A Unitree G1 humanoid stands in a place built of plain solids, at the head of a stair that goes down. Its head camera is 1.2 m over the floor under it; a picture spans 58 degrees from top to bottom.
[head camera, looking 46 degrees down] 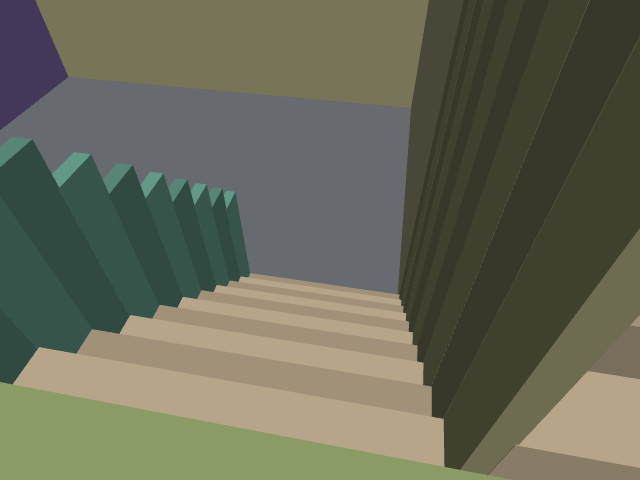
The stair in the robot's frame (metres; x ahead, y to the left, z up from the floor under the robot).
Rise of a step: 0.20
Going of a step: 0.21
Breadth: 1.44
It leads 10 degrees to the right of straight ahead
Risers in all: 11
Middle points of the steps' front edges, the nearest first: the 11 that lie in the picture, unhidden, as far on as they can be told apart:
0.48 0.35 0.00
0.68 0.31 -0.20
0.89 0.27 -0.41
1.10 0.24 -0.61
1.31 0.20 -0.82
1.52 0.16 -1.02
1.73 0.12 -1.23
1.94 0.08 -1.43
2.14 0.05 -1.64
2.35 0.01 -1.84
2.56 -0.03 -2.05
